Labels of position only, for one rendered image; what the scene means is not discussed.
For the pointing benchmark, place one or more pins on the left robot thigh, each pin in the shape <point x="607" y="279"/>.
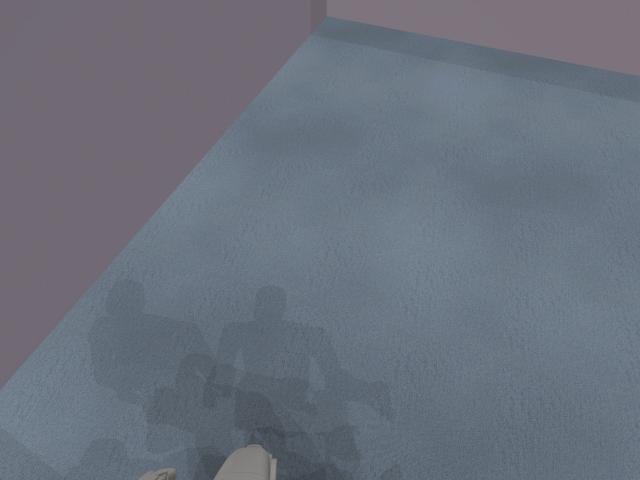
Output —
<point x="249" y="463"/>

